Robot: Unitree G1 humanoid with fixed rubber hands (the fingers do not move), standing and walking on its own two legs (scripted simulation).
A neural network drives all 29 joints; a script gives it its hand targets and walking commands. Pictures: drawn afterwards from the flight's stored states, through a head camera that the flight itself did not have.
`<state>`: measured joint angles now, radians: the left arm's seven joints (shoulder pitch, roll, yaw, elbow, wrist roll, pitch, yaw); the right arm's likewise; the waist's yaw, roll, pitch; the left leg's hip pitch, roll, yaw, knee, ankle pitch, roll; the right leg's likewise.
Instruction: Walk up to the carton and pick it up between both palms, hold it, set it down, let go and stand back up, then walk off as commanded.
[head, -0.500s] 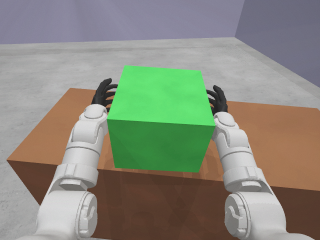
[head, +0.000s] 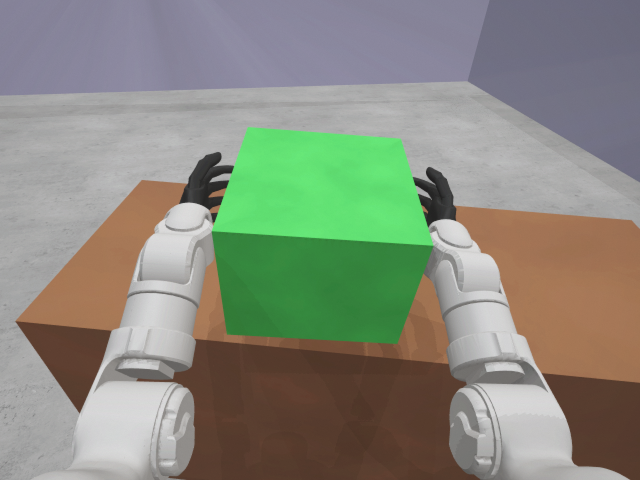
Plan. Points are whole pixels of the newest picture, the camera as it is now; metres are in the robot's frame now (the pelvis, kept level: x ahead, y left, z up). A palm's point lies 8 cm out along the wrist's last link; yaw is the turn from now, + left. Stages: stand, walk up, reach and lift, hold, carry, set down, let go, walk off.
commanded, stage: hold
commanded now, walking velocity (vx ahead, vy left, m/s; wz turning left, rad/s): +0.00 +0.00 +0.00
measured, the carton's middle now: (319, 230) +0.39 +0.00 +0.17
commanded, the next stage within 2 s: none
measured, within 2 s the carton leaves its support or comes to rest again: neither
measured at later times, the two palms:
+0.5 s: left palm (195, 211) +0.38 +0.15 +0.21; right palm (438, 225) +0.38 -0.15 +0.19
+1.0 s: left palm (195, 211) +0.38 +0.15 +0.21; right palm (438, 225) +0.38 -0.15 +0.19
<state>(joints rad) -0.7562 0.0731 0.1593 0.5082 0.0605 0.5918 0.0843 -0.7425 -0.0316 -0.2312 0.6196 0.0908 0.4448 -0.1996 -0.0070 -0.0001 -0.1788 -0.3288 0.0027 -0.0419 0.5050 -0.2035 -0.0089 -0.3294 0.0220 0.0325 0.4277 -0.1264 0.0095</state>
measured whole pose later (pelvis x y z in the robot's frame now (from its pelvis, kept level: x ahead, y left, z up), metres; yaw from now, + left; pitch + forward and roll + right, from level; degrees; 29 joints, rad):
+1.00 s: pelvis +0.00 +0.00 +0.00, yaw +0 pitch +1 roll -1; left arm -0.75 0.07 0.16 0.48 0.06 0.61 0.08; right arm -0.74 -0.03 -0.23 0.59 0.09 0.47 -0.20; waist -0.01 0.00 -0.18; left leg -0.33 0.00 -0.04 0.50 -0.20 -0.01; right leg -0.33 0.02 0.03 0.43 -0.12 0.01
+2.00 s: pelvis +0.00 +0.00 +0.00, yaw +0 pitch +1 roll -1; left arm -0.75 0.07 0.16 0.47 0.06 0.62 0.08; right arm -0.74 -0.03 -0.23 0.57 0.09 0.48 -0.20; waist -0.01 0.00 -0.18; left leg -0.32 0.00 -0.04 0.50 -0.20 -0.01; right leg -0.32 0.02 0.03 0.43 -0.12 0.01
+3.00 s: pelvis +0.00 +0.00 +0.00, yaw +0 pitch +1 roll -1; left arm -0.75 0.07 0.16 0.47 0.07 0.62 0.08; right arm -0.74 -0.03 -0.23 0.57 0.09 0.48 -0.20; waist -0.01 0.00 -0.18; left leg -0.32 0.00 -0.04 0.50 -0.20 -0.01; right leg -0.32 0.02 0.03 0.43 -0.12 0.01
